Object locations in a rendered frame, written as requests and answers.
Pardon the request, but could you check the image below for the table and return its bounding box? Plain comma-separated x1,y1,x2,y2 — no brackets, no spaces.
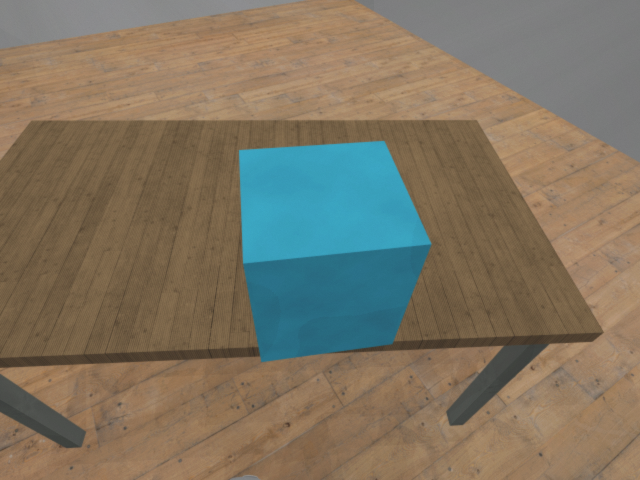
0,120,604,448

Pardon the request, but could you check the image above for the carton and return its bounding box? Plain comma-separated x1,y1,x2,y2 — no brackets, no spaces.
239,141,432,362

